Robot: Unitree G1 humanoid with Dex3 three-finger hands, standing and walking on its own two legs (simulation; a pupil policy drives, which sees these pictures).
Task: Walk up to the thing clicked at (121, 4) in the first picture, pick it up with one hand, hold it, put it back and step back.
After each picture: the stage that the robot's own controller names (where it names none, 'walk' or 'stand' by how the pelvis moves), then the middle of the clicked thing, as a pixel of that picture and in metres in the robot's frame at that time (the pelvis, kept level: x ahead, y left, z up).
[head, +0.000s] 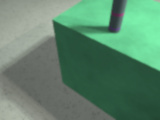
stand; (118, 9) +0.76 -0.18 +0.07
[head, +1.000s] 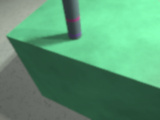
walk; (72, 14) +0.66 +0.08 +0.10
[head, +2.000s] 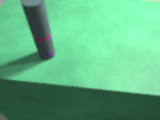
stand; (41, 31) +0.50 +0.16 +0.10
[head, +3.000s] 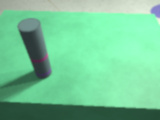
stand; (37, 52) +0.45 +0.18 +0.07
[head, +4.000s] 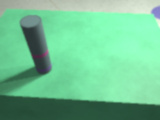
stand; (38, 48) +0.48 +0.18 +0.07
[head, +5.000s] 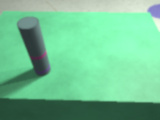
stand; (36, 50) +0.47 +0.19 +0.07
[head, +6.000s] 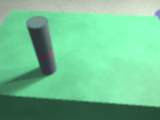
stand; (43, 49) +0.48 +0.16 +0.07
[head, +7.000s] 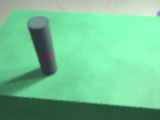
stand; (44, 49) +0.47 +0.16 +0.07
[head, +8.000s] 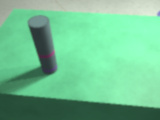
rise first; (45, 48) +0.48 +0.16 +0.07
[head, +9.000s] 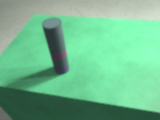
rise first; (57, 49) +0.49 +0.15 +0.07
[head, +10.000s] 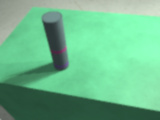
go down; (57, 44) +0.49 +0.14 +0.08
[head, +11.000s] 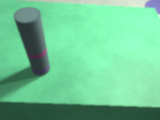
go down; (35, 46) +0.45 +0.14 +0.10
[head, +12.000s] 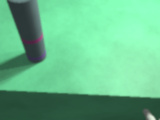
close in; (30, 31) +0.47 +0.14 +0.12
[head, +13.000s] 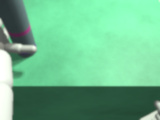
close; (17, 24) +0.49 +0.15 +0.14
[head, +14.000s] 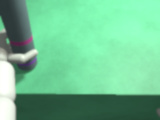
lift; (19, 34) +0.46 +0.16 +0.14
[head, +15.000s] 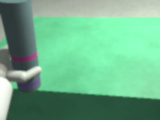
lift; (23, 49) +0.33 +0.17 +0.23
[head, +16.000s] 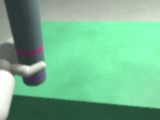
hold; (28, 43) +0.33 +0.14 +0.26
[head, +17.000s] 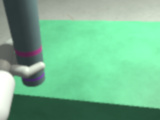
hold; (27, 44) +0.33 +0.15 +0.25
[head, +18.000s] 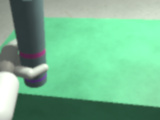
crouch; (31, 45) +0.34 +0.14 +0.24
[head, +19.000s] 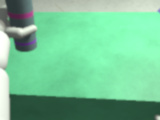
crouch; (20, 8) +0.46 +0.16 +0.27
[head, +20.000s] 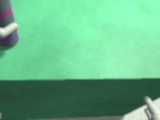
lower; out of the picture +0.53 +0.18 +0.15
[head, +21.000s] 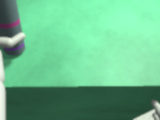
lower; (6, 16) +0.51 +0.17 +0.14
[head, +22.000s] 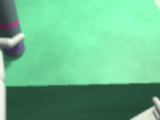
lower; (5, 17) +0.52 +0.17 +0.14
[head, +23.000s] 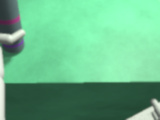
lower; (6, 12) +0.52 +0.17 +0.15
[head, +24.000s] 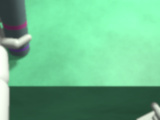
loosen; (13, 18) +0.51 +0.16 +0.14
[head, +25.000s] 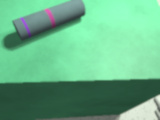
withdraw; (51, 18) +0.57 +0.03 +0.05
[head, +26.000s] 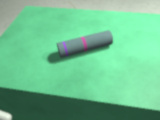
sink last; (85, 43) +0.57 +0.02 +0.02
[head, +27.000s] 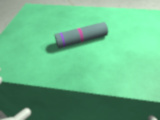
stand; (81, 34) +0.63 +0.04 +0.02
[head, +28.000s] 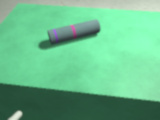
stand; (74, 31) +0.65 +0.04 +0.04
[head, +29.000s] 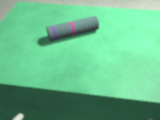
stand; (73, 28) +0.67 +0.05 +0.04
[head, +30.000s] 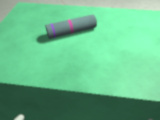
stand; (71, 26) +0.69 +0.06 +0.04
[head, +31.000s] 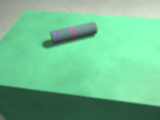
stand; (74, 32) +0.71 +0.06 -0.01
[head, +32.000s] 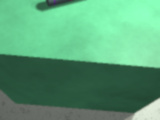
walk; out of the picture +0.82 +0.05 +0.00
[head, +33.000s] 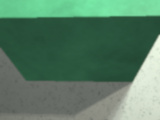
walk; out of the picture +1.10 +0.15 +0.01
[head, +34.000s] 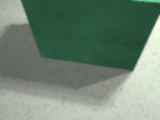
stand; out of the picture +1.41 +0.06 +0.01
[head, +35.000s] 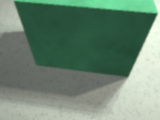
stand; out of the picture +1.39 +0.06 -0.02
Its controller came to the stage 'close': yes
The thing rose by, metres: 0.21
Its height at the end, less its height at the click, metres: -0.09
